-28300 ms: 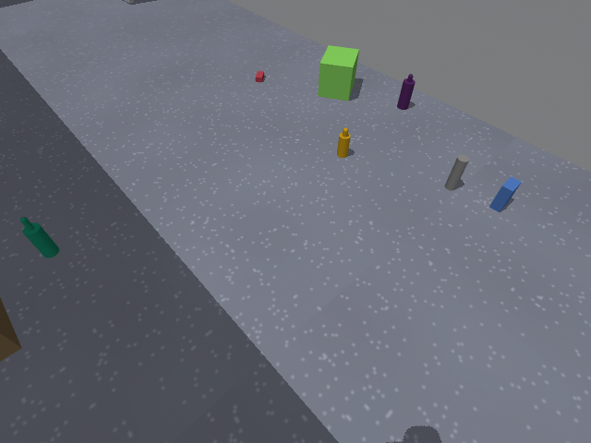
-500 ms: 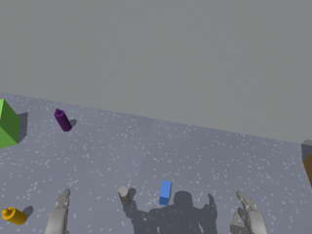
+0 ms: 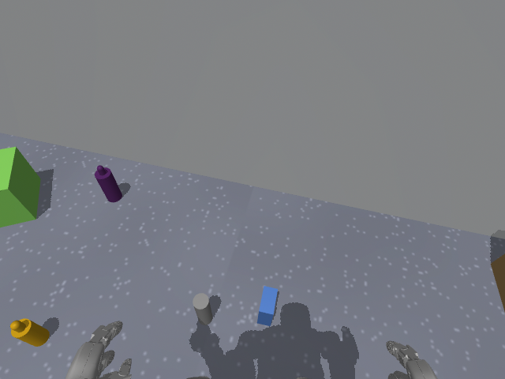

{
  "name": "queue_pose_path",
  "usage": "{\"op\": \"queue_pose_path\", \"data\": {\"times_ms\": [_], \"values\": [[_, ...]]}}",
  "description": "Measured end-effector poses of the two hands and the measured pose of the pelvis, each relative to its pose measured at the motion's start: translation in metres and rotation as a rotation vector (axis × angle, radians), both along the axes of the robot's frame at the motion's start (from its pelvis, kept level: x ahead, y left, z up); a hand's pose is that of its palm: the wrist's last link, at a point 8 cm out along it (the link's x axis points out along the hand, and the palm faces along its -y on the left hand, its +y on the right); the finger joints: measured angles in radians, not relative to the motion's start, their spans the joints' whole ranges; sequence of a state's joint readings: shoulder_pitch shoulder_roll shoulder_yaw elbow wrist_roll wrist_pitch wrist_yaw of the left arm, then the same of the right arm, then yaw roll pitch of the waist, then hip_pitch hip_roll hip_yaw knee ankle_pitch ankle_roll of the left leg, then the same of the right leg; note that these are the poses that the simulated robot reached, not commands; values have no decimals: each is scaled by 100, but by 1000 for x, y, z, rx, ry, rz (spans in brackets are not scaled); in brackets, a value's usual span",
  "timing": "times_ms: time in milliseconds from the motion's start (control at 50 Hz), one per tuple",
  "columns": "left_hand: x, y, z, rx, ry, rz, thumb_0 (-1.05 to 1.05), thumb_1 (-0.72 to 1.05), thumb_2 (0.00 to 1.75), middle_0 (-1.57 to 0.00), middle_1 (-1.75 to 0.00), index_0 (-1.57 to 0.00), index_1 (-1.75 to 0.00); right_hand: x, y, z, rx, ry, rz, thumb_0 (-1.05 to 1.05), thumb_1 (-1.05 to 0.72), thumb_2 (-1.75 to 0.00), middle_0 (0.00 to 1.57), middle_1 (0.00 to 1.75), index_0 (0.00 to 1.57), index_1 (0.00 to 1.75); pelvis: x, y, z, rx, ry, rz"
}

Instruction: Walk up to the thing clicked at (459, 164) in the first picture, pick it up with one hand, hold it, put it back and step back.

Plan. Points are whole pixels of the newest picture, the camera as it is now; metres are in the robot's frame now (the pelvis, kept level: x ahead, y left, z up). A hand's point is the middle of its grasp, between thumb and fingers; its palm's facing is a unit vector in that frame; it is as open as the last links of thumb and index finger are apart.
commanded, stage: stand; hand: left
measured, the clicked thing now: (203, 310) +0.42 +0.17 -0.65
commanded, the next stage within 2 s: none
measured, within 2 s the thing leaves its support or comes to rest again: neither
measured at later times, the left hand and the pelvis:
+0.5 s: hand out of the picture +0.04 +0.25 -0.12, palm faces +0.00 -0.94 -0.35, open 7.4 cm; pelvis +0.00 +0.00 +0.04, yaw +1 degrees
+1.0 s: hand out of the picture +0.05 +0.25 -0.12, palm faces +0.00 -0.94 -0.34, open 7.4 cm; pelvis -0.01 +0.00 +0.04, yaw +0 degrees
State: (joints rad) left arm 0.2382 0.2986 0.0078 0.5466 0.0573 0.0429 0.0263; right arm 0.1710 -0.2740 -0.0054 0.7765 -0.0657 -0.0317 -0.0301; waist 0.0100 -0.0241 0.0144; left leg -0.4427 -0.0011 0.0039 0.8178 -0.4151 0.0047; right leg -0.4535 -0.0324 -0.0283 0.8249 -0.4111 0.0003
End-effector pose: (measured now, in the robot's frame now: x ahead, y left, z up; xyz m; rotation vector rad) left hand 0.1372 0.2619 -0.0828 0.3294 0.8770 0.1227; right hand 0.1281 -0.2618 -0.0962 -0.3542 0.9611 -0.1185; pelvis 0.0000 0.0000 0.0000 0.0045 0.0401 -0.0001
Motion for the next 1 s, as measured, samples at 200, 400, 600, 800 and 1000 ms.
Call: {"op": "queue_pose_path", "data": {"times_ms": [200,400,600,800,1000], "values": [[-53,28,-7,24,189,97,1,87,90,-20,-30,-20,-30,-41,-18,5,-16,136,-81,1,-91,-89,20,30,20,30,2,6,18,-3,-54,5],[-90,29,0,22,311,147,1,90,90,-20,-30,-20,-30,-59,-7,2,39,222,-93,1,-91,-89,20,30,20,30,-3,5,34,0,-86,12],[-101,29,3,24,356,170,1,90,90,-20,-30,-20,-30,-69,-12,4,41,265,-107,1,-90,-89,20,30,20,30,-5,2,40,0,-100,16],[-95,27,3,17,355,170,1,90,90,-20,-30,-20,-30,-73,-23,10,15,276,-124,1,-91,-89,20,30,20,30,-6,0,43,-3,-105,14],[-90,28,3,15,360,162,1,90,90,-20,-30,-20,-30,-75,-25,12,12,277,-130,1,-91,-89,20,30,20,30,-7,0,43,-2,-100,9]]}}
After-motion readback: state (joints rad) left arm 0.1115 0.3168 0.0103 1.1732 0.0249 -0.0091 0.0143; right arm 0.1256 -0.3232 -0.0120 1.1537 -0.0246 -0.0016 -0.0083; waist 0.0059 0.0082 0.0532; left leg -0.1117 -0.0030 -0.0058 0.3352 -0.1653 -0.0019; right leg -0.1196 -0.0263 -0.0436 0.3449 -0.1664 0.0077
